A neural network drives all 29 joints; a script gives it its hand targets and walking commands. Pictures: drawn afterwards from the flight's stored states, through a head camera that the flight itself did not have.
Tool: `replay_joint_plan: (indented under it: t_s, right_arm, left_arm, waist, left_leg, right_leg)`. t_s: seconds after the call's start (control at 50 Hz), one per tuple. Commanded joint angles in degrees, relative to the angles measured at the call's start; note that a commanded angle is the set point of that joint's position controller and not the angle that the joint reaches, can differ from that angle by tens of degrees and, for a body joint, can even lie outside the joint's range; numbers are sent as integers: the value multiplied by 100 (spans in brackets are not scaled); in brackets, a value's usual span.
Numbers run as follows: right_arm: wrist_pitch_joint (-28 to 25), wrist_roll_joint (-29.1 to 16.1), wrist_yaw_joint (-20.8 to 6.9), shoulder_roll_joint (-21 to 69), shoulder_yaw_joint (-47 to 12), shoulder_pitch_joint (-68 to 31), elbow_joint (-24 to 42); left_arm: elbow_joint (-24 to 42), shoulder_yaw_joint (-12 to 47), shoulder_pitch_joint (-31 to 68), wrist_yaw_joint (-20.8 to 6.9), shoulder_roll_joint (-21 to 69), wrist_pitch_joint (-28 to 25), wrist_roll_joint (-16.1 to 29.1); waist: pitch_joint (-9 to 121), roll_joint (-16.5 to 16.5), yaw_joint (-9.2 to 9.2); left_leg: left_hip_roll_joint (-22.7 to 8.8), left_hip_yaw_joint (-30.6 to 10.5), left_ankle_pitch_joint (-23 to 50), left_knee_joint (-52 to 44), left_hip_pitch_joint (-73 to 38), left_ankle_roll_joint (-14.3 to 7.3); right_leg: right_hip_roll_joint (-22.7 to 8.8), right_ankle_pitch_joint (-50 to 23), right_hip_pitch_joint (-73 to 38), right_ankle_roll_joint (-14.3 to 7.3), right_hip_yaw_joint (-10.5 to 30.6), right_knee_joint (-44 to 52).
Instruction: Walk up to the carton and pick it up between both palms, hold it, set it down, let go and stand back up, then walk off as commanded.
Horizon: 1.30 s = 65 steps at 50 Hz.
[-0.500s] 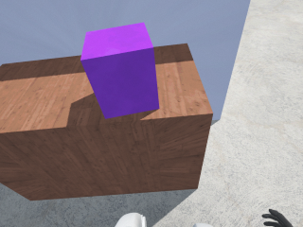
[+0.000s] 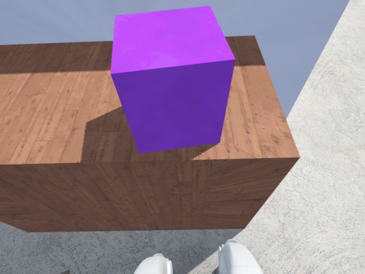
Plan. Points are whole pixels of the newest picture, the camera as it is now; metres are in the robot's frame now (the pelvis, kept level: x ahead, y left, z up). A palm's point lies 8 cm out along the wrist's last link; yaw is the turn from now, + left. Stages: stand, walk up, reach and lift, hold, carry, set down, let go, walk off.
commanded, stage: walk up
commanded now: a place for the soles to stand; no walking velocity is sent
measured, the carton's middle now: (172, 84) +0.51 +0.04 +0.11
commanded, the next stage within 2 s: none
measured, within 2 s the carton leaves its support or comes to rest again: neither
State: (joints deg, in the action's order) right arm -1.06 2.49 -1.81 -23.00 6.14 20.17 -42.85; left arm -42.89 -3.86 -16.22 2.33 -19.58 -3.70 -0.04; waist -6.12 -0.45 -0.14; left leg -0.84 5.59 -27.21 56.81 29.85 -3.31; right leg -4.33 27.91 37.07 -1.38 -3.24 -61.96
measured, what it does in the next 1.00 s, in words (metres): steps on the spot: right foot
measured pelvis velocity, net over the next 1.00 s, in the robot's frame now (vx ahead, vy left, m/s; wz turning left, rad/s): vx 0.01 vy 0.02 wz -0.01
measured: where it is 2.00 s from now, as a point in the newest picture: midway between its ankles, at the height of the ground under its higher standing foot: outside the picture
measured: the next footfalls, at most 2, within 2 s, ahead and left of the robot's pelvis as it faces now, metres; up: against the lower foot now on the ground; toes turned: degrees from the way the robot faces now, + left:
right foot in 0.02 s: +0.17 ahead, -0.10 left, +0.00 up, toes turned -1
left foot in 1.40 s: +0.16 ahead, +0.15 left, +0.00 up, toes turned +2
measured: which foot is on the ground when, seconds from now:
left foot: down 0.00-1.00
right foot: up 0.00-0.00, down 0.02-1.00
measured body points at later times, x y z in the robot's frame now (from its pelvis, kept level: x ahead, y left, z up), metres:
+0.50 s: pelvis +0.02 +0.01 -0.01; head +0.06 -0.01 +0.44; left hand +0.11 +0.32 -0.10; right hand +0.12 -0.31 -0.12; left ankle +0.04 +0.11 -0.68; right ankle +0.08 -0.12 -0.68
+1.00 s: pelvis +0.01 +0.02 -0.01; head +0.05 +0.01 +0.44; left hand +0.12 +0.33 -0.10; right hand +0.11 -0.30 -0.11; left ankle +0.04 +0.11 -0.68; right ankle +0.08 -0.12 -0.66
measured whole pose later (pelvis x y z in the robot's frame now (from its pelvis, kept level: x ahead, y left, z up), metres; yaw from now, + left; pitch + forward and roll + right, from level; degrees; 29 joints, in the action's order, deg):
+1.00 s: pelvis +0.01 +0.02 -0.01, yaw +0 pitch -1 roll +0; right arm -1.4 2.5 -1.6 -23.0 5.3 14.8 -42.9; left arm -43.0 -5.2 -14.6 2.6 -19.5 -2.5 -1.8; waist -5.7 -1.6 -0.2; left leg -1.0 4.9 -29.8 59.5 28.7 -2.7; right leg -2.5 28.1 35.0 -0.1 0.2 -63.9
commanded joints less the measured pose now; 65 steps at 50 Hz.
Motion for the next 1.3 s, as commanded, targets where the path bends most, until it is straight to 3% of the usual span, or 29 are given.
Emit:
replay_joint_plan:
  t_s: [0.0,0.02,0.04,0.06,0.22,0.24,0.26,0.28,0.38,0.4,0.44,0.48,0.54,0.58,0.6,0.7,0.74,0.78,0.8,0.84,0.88,0.92,0.94,1.02,1.1,1.12,1.14,1.18,1.28]
  right_arm:
    - [-96,-134,199,-1178,181,-495,576]
    - [-87,-185,181,-912,98,-477,649]
    - [-33,-220,182,-884,58,-518,683]
    - [88,-161,233,-1274,165,-764,563]
    - [12,-74,12,-1334,367,-7,-149]
    - [-34,-2,56,-1448,412,376,-288]
    - [-74,66,123,-1848,463,123,-169]
    - [-72,62,169,-1988,465,-406,72]
    - [-140,-22,202,-1503,254,-1028,345]
    - [-126,-70,185,-1329,193,-1085,412]
    - [-77,-191,177,-1127,158,-1144,574]
    - [-14,-139,188,-1273,202,-1067,481]
    - [-88,-55,115,-1360,306,-372,170]
    - [-157,13,126,-1682,373,-130,67]
    - [-156,20,150,-1836,404,-251,145]
    - [-145,-8,195,-1550,284,-938,377]
    - [-100,-77,168,-1280,186,-1174,495]
    - [-38,-147,159,-1114,166,-1127,532]
    - [-13,-130,166,-1282,208,-1125,486]
    - [-48,-84,120,-1381,262,-840,313]
    - [-160,73,33,-1592,425,29,136]
    - [-200,108,50,-2093,585,380,11]
    - [-220,51,94,-2140,586,172,79]
    - [-265,59,176,-1666,407,-203,347]
    - [-172,-17,103,-1344,249,-705,648]
    - [-173,-114,74,-1023,155,-879,812]
    - [-160,-93,121,-1056,112,-1038,924]
    - [-89,-43,145,-1474,190,-984,706]
    - [-6,-43,-61,-1502,387,-366,304]
  left_arm:
    - [-280,-411,-788,280,-1564,-291,-58]
    - [-268,-550,-1024,329,-1983,-333,-183]
    - [-114,-691,-863,351,-2561,-337,-212]
    - [-94,-658,-531,322,-2591,-283,-110]
    - [89,-518,398,224,-2215,-129,-230]
    - [130,-436,411,215,-1861,-64,-209]
    - [193,-292,509,207,-1318,-26,-160]
    - [168,-318,737,233,-1476,-30,-144]
    - [-204,-446,-241,172,-1657,-174,-40]
    - [-195,-462,-340,184,-1704,-235,-71]
    - [-126,-648,-700,233,-2320,-309,-157]
    - [-42,-629,-344,278,-2410,-236,-97]
    - [89,-530,317,268,-2159,-139,-134]
    - [199,-315,690,232,-1440,-37,-92]
    - [181,-358,740,232,-1522,-17,-86]
    - [-204,-471,-139,158,-1693,-113,-64]
    - [-219,-518,-382,176,-1782,-204,-118]
    - [-138,-665,-540,205,-2384,-264,-211]
    - [-90,-671,-346,227,-2477,-241,-157]
    - [-11,-626,141,247,-2451,-191,-161]
    - [62,-601,116,189,-2193,-125,-196]
    - [234,-402,757,167,-1576,-62,-195]
    - [183,-453,852,145,-1783,-99,-204]
    - [-126,-508,-39,83,-1766,-201,-126]
    - [-250,-616,-823,144,-1758,-385,-189]
    - [-298,-794,-1378,216,-2285,-459,-253]
    - [-236,-867,-1443,216,-2750,-412,-149]
    - [-69,-785,-725,244,-2632,-305,-49]
    - [118,-740,-17,171,-2503,-223,-190]
  waist:
    - [1351,-510,199]
    - [1481,340,380]
    - [1443,1288,431]
    - [1121,703,343]
    - [980,1012,-350]
    - [1117,204,-554]
    - [768,-1361,-585]
    - [434,-720,-558]
    - [1012,-407,118]
    - [1142,-96,203]
    - [1497,1032,384]
    - [1209,1010,259]
    - [1056,719,-246]
    - [676,-969,-520]
    - [488,-687,-513]
    - [873,-479,50]
    - [1008,83,260]
    - [1194,1152,315]
    - [1091,1144,273]
    - [928,974,8]
    - [1045,202,-399]
    - [284,-1381,-823]
    - [173,-641,-777]
    - [935,-656,-309]
    - [1125,-235,328]
    - [1391,1171,730]
    - [1266,1746,749]
    - [520,672,439]
    - [-54,1261,65]
  left_leg:
    - [-1064,-1433,3428,-757,-39,-637]
    - [-762,-1020,2671,326,1002,-241]
    - [-32,-502,328,1424,1626,192]
    - [-102,-880,-1077,1711,1322,216]
    - [-71,-550,-167,-701,-910,53]
    - [-425,-1362,-669,-1805,-1632,-73]
    - [-1458,-3640,-1682,-3199,-1600,-448]
    - [-2020,-4493,-1213,-3716,-1181,-727]
    - [-1402,-2524,2323,-1946,-866,-646]
    - [-1135,-1993,2477,-1396,-308,-460]
    - [-249,-763,1534,644,689,262]
    - [-142,-781,-739,882,925,275]
    - [-310,-1074,205,-632,-325,38]
    - [-1370,-3351,-673,-2893,-1090,-383]
    - [-1846,-3995,-279,-3315,-1191,-681]
    - [-1539,-2793,1420,-2294,-726,-705]
    - [-1043,-1888,1197,-1367,296,-376]
    - [-113,-644,289,493,915,224]
    - [-67,-650,-672,756,960,229]
    - [-179,-822,-577,343,456,159]
    - [-430,-1661,-1704,-1131,-502,-60]
    - [-1806,-4679,-3645,-4089,-1734,-612]
    - [-1944,-4946,-2861,-4162,-1917,-735]
    - [-1673,-3409,511,-2764,-2025,-797]
    - [-1071,-1860,1120,-1034,275,-627]
    - [-275,-881,1479,955,1808,-95]
    - [206,-360,-564,1702,2664,178]
    - [-260,-950,-927,1918,2584,202]
    - [-290,-619,-326,1189,1093,196]
  right_leg:
    - [209,-1264,-2212,-363,112,1946]
    - [-474,-1408,-3121,-694,1346,2349]
    - [-2058,-1140,-2742,-1622,3911,3372]
    - [-2287,-518,-2142,-1941,4160,3606]
    - [-1126,355,-474,-1120,2170,2427]
    - [-719,384,173,-691,1385,1248]
    - [174,588,1282,-138,305,-151]
    - [337,735,1306,-82,541,-462]
    - [150,-364,-901,-188,165,1072]
    - [89,-1185,-1707,-298,428,1568]
    - [-1273,-2028,-2523,-1266,2883,2413]
    - [-1864,-2065,-2305,-1863,3586,2676]
    - [-1205,-1226,-967,-1204,2490,1936]
    - [230,-166,630,-313,413,7]
    - [346,704,906,-150,471,-272]
    - [160,-96,-733,-225,185,719]
    - [56,-854,-1958,-422,642,1645]
    - [-1337,-483,-2250,-1300,3340,2920]
    - [-1723,-650,-2120,-1697,3831,3107]
    - [-1670,-719,-1503,-1720,3505,2768]
    - [-811,943,-448,-1086,2452,1565]
    - [546,882,2030,-219,87,-774]
    - [402,532,2132,-154,599,-985]
    - [104,565,839,-75,257,-208]
    - [403,-346,-2401,-357,239,1935]
    - [-682,398,-3625,-943,2566,2838]
    - [-1825,412,-3765,-1619,4848,3695]
    - [-1972,746,-2945,-1916,4568,3660]
    - [-1282,2439,-1031,-1446,3382,3837]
